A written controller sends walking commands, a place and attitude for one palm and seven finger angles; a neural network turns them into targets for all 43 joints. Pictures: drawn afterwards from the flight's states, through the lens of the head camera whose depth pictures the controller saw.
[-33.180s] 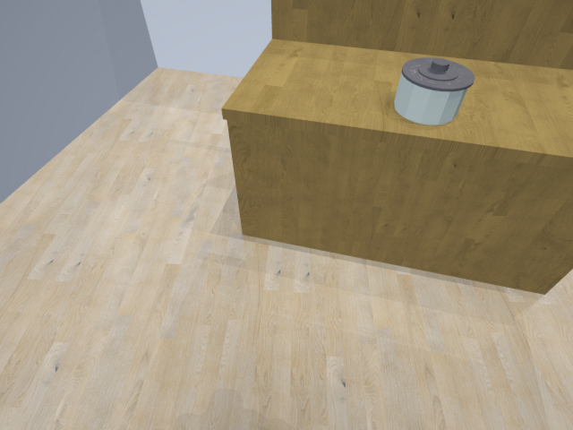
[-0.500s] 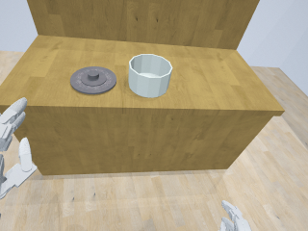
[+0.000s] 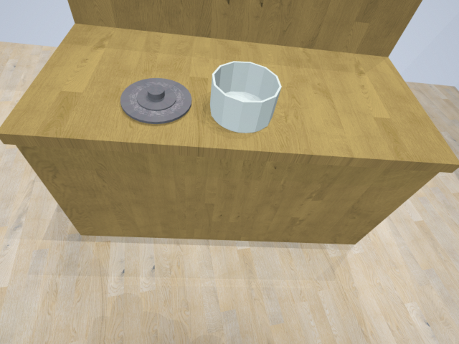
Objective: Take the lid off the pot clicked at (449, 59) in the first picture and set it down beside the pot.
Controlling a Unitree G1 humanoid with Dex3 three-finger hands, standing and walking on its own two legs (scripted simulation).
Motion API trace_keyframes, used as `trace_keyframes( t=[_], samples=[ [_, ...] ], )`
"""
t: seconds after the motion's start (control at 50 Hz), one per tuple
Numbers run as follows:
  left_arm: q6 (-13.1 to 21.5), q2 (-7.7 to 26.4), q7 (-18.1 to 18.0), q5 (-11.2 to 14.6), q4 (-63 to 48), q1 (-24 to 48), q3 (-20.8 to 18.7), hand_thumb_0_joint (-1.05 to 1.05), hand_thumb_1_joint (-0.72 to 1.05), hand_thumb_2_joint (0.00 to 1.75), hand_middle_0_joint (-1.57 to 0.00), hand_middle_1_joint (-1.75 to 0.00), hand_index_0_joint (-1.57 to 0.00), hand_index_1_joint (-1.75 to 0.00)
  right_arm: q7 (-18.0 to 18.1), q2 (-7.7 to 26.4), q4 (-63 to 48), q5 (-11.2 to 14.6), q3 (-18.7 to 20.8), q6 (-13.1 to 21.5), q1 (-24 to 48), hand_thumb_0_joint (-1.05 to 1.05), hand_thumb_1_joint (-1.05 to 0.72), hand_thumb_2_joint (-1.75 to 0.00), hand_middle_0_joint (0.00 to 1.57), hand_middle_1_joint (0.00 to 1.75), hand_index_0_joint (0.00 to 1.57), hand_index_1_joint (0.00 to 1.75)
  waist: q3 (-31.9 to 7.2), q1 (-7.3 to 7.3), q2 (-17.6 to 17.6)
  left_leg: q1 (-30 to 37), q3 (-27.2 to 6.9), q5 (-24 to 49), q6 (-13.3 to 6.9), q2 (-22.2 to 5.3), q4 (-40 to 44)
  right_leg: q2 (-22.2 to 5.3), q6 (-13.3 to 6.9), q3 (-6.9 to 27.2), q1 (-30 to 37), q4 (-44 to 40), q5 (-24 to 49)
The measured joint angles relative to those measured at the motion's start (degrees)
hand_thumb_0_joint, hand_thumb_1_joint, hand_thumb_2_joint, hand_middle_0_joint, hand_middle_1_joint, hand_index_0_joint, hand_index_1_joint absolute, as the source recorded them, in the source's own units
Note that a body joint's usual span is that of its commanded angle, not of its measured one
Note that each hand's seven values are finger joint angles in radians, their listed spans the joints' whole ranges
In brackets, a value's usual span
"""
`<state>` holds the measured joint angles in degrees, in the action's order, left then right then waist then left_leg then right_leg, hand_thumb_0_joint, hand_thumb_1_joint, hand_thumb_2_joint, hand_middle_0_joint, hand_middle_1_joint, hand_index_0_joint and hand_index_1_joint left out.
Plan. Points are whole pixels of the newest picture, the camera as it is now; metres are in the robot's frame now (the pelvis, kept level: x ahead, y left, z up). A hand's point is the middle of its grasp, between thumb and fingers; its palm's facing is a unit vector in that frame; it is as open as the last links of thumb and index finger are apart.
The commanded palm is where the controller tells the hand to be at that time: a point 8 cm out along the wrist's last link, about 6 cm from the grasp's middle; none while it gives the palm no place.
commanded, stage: stop stepping back and stand still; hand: left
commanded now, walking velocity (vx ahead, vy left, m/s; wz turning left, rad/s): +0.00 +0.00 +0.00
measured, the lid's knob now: (156, 92) +0.76 +0.26 -0.06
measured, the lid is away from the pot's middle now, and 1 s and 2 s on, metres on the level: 0.26 0.26 0.26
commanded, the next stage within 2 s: let the arm hang, fingers relaxed in 0.72 s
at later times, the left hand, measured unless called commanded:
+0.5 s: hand out of the picture +0.08 +0.17 -0.17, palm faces -0.02 -0.98 -0.20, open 7.3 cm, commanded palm none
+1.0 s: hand out of the picture +0.07 +0.16 -0.17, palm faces -0.01 -0.98 -0.20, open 7.3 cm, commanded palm none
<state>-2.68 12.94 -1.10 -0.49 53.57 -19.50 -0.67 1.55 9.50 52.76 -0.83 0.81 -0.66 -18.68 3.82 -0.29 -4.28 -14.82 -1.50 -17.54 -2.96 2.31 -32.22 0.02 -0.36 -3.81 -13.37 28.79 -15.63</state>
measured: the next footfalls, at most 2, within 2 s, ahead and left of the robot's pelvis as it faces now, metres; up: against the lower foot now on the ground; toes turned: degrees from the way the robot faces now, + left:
none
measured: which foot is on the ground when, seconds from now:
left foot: down 0.00-1.00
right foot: down 0.00-1.00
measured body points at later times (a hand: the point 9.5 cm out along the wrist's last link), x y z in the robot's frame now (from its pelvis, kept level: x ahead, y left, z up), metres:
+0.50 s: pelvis +0.03 -0.01 +0.00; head +0.05 +0.00 +0.45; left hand +0.09 +0.22 -0.15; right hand +0.02 -0.23 -0.15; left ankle -0.01 +0.09 -0.73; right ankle +0.00 -0.12 -0.73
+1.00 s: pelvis +0.04 -0.01 +0.01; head +0.07 -0.01 +0.45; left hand +0.07 +0.21 -0.16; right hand +0.03 -0.23 -0.15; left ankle -0.01 +0.09 -0.73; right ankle +0.00 -0.12 -0.73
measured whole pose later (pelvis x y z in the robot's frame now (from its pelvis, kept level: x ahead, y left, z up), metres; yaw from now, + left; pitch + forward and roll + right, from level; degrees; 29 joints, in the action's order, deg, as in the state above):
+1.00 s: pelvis +0.04 -0.01 +0.01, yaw -2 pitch +0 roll +0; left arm -0.7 9.3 -2.8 0.0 62.1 -13.1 -0.6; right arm 2.8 7.2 61.7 -0.4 1.3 -0.2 -16.4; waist 4.1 0.7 -0.4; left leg -7.0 0.2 -18.4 -1.9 1.4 -25.8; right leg 1.0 -1.1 -1.9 -7.5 25.0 -17.1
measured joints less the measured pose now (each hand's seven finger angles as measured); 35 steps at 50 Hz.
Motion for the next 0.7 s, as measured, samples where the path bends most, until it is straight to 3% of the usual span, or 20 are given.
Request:
trace_keyframes(
  t=[0.26, 0.38, 0.7],
  samples=[
    [1.3, -1.8, -1.0, 0.3, 7.6, 3.0, 1.2, 0.00, 0.91, 0.90, -0.20, -0.30, -0.19, -0.30, 0.7, -1.3, 5.4, 0.3, -0.2, -0.2, 0.8, 0.01, -0.92, -0.90, 0.20, 0.30, 0.20, 0.30, 0.4, 0.46, 5.4, 3.7, 0.8, 0.7, -0.3, 0.5, 4.3, -0.5, 0.3, 1.0, 2.7, -2.7, 0.2],
    [2.0, -3.7, -1.3, 0.4, 7.2, 6.2, 1.3, 0.00, 0.91, 0.90, -0.20, -0.30, -0.19, -0.30, 0.7, -1.5, 7.0, 0.3, -0.1, 0.1, 1.6, 0.01, -0.93, -0.90, 0.20, 0.30, 0.21, 0.30, 0.0, 0.96, 5.0, 5.1, 1.2, 0.4, 0.0, 0.4, 5.1, -0.4, 0.2, 1.4, 3.5, -2.5, -0.5],
    [2.2, -3.4, -1.6, 0.5, 6.7, 8.8, 0.1, 0.00, 0.92, 0.90, -0.20, -0.30, -0.20, -0.30, 1.1, -2.1, 8.1, 0.3, 0.5, 0.5, 2.1, 0.00, -0.92, -0.90, 0.20, 0.30, 0.20, 0.30, -0.4, 1.39, 3.6, 6.8, 1.4, -0.6, 0.8, -0.5, 5.7, 0.6, -0.6, 1.6, 5.1, -3.2, -1.3]
  ],
)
